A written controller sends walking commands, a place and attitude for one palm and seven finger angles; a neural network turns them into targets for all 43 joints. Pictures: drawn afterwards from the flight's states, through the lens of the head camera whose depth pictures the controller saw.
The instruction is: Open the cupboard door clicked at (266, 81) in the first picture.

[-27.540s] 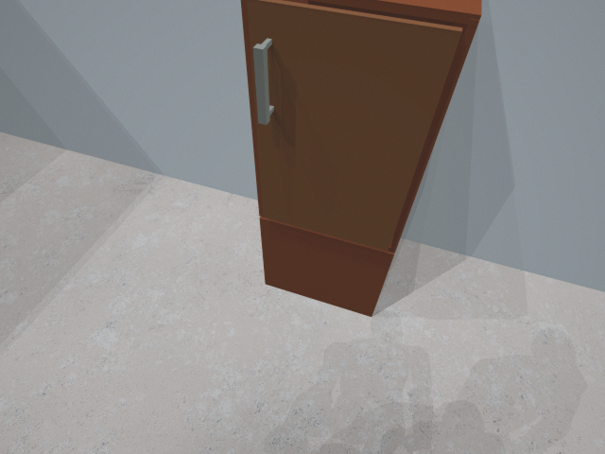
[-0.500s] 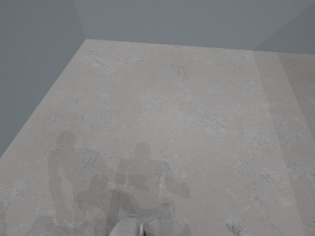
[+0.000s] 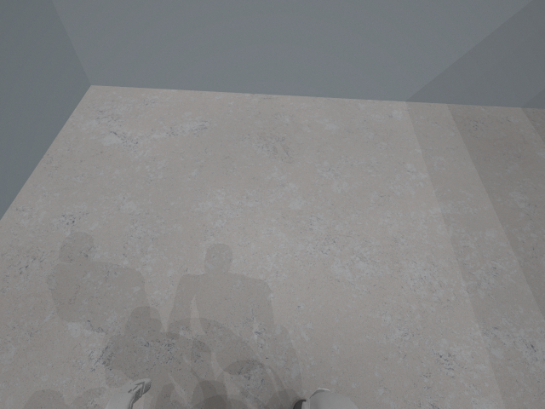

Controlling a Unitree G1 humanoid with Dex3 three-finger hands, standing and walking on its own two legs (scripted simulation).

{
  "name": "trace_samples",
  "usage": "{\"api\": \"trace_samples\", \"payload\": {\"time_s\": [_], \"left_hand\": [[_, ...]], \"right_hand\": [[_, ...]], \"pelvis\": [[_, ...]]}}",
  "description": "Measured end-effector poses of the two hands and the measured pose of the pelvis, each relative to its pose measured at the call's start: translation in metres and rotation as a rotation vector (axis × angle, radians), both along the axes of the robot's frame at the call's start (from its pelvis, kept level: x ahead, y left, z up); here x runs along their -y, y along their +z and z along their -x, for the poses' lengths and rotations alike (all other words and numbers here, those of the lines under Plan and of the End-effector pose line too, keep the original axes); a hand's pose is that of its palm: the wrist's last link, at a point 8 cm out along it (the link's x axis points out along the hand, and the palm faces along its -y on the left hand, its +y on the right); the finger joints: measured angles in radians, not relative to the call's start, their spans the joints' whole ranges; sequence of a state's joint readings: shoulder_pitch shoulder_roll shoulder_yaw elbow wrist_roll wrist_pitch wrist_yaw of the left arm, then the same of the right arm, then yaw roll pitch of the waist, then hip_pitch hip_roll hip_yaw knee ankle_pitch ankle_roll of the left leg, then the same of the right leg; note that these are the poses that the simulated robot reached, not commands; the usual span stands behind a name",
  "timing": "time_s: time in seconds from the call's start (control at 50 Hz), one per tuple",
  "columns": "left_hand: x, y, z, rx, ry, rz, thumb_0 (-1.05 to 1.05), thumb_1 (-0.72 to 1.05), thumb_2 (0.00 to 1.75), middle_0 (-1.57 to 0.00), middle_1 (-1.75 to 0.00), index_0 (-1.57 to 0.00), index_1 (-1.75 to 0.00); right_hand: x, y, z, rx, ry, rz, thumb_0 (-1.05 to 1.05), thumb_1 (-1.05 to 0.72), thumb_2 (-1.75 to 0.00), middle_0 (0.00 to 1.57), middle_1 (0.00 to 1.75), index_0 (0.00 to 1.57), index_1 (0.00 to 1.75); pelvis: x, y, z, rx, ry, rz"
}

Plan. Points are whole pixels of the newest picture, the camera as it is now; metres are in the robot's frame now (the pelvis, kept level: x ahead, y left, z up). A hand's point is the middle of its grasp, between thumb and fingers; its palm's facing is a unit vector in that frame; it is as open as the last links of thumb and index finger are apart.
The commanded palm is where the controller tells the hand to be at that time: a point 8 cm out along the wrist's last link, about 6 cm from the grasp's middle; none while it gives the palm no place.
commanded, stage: turn to face it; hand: left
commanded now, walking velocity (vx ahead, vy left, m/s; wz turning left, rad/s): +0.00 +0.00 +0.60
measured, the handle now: out of the picture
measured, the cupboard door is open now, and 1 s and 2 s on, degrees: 41 41 41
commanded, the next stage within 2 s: none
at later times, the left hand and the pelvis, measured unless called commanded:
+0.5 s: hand out of the picture +0.09 +0.22 -0.19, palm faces +0.36 -0.91 -0.21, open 7.3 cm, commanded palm none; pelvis +0.09 +0.01 -0.01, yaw +20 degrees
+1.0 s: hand out of the picture +0.09 +0.16 -0.14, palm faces +0.57 -0.76 -0.30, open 7.4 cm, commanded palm none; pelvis +0.14 -0.04 +0.01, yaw +37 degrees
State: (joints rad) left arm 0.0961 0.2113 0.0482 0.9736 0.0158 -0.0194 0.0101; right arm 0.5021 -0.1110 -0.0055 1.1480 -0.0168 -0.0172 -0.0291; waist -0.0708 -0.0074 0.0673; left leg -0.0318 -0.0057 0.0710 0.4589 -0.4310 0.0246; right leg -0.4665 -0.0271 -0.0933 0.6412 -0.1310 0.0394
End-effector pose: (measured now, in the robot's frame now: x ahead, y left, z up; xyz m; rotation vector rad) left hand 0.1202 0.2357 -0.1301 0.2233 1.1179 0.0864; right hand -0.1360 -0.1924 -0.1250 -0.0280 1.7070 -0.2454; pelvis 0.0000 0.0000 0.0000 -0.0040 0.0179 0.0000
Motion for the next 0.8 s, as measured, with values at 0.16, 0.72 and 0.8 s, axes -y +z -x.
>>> {"api": "trace_samples", "payload": {"time_s": [0.16,0.72,0.8], "left_hand": [[0.030,0.014,-0.038,0.077,0.090,0.005,0.00,0.91,0.90,-0.20,-0.29,-0.20,-0.30],[-0.042,0.009,0.072,-0.131,0.567,-0.045,0.01,0.91,0.90,-0.20,-0.29,-0.19,-0.30],[-0.027,0.017,0.064,-0.109,0.593,-0.074,0.01,0.91,0.90,-0.20,-0.29,-0.19,-0.30]], "right_hand": [[0.042,-0.015,-0.122,0.109,0.108,-0.016,0.01,-0.91,-0.90,0.20,0.30,0.20,0.30],[-0.005,0.003,-0.420,0.476,0.676,-0.011,0.00,-0.90,-0.90,0.20,0.30,0.21,0.30],[0.005,-0.011,-0.427,0.441,0.690,-0.053,0.00,-0.90,-0.90,0.20,0.30,0.21,0.30]], "pelvis": [[0.022,0.004,-0.042,0.016,0.108,-0.032],[-0.001,0.007,-0.105,-0.018,0.455,0.008],[0.015,0.004,-0.116,-0.016,0.502,-0.003]]}}
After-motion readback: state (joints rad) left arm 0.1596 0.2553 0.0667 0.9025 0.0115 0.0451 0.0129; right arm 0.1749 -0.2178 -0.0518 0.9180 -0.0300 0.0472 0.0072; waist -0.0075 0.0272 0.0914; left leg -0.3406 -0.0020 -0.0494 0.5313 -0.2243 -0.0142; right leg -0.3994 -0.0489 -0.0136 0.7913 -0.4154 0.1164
